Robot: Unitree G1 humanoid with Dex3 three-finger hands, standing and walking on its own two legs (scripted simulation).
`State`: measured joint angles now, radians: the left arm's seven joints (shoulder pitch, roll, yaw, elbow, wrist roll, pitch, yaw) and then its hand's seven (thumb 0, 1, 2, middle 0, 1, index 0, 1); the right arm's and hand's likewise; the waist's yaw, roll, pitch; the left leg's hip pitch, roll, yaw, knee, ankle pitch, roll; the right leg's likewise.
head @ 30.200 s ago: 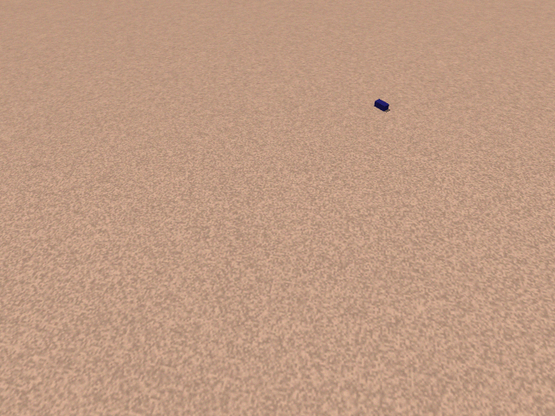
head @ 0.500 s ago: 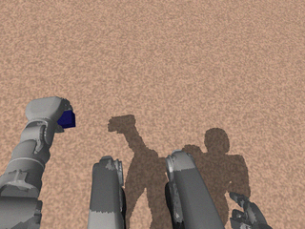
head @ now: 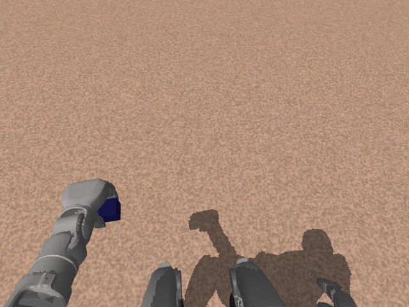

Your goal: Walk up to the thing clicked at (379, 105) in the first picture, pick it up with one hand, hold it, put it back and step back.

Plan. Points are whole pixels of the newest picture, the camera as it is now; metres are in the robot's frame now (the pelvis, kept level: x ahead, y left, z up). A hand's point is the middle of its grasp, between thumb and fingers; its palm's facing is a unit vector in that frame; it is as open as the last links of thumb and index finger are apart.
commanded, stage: lift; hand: left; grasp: from above
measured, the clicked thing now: (100, 211) +0.36 +0.24 -0.11
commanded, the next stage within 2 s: hold in 0.50 s
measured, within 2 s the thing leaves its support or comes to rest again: neither
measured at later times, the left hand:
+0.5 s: hand (87, 190) +0.36 +0.22 +0.01, palm faces -0.44 -0.07 -0.90, open 7.0 cm
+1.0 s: hand (79, 174) +0.37 +0.22 +0.06, palm faces -0.44 -0.05 -0.90, open 7.0 cm
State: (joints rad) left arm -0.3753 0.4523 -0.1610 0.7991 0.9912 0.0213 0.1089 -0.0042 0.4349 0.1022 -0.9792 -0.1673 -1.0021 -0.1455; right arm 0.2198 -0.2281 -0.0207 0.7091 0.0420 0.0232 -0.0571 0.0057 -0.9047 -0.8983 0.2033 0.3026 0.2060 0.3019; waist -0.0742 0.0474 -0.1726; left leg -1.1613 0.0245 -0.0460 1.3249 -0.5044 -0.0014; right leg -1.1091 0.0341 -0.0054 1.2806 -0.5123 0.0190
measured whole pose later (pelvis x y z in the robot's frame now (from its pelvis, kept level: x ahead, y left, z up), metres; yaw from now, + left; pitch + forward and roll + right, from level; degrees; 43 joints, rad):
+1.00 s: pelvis +0.06 +0.00 +0.11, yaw +0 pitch +6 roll +0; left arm -0.30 0.40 -0.21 0.75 1.00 0.01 0.05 0.00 0.44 0.07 -1.00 -0.14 -1.02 -0.12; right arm 0.24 -0.25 -0.05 0.70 0.06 0.05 -0.05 0.01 -0.90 -0.89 0.20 0.30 0.20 0.30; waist -0.02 0.04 -0.07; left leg -0.46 0.02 0.01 0.68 -0.32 0.00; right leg -0.44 0.01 0.05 0.66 -0.33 0.02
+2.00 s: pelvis +0.04 -0.01 +0.12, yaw +0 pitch +1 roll +0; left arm -0.24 0.40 -0.24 0.61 0.98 0.01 -0.04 0.00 0.46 0.05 -0.98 -0.16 -1.00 -0.13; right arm 0.18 -0.25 -0.02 0.67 0.07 0.06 -0.06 0.01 -0.91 -0.90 0.20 0.30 0.20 0.30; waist 0.01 0.06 -0.01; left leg -0.29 0.02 0.02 0.50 -0.22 -0.01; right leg -0.28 0.01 0.05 0.51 -0.25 0.01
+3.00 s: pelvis +0.04 -0.01 +0.10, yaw +1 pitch +9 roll +0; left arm -0.39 0.36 -0.23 0.94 1.10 -0.04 0.21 0.00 0.43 0.05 -1.04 -0.08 -1.06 -0.06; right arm 0.19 -0.25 -0.05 0.69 0.03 0.07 -0.02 0.01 -0.90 -0.90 0.20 0.30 0.21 0.30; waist -0.03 0.01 -0.05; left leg -0.59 0.01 -0.01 0.75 -0.32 -0.01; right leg -0.56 0.01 0.03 0.74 -0.34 0.01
